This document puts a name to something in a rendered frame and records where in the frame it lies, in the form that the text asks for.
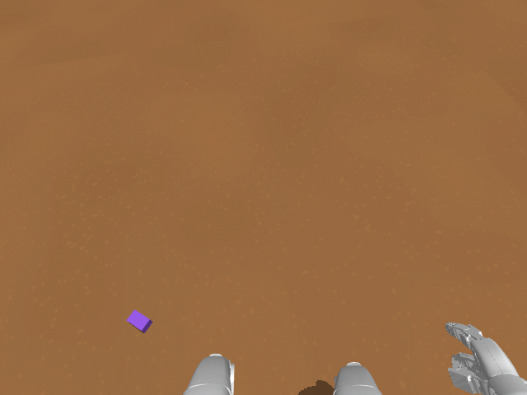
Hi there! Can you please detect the right robot arm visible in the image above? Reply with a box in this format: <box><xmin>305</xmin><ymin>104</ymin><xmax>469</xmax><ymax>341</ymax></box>
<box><xmin>487</xmin><ymin>374</ymin><xmax>527</xmax><ymax>395</ymax></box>

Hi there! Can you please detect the right robot hand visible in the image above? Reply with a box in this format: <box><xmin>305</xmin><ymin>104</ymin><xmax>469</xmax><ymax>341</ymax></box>
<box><xmin>445</xmin><ymin>323</ymin><xmax>519</xmax><ymax>395</ymax></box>

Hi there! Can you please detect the small box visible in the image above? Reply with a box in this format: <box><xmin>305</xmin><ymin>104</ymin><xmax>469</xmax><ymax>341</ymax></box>
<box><xmin>127</xmin><ymin>310</ymin><xmax>152</xmax><ymax>332</ymax></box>

